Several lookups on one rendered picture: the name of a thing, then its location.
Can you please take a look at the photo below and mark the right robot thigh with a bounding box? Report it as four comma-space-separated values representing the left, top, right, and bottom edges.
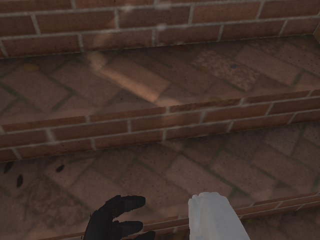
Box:
188, 192, 250, 240

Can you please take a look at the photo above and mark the robot left hand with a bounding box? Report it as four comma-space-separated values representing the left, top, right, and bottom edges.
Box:
81, 195, 156, 240

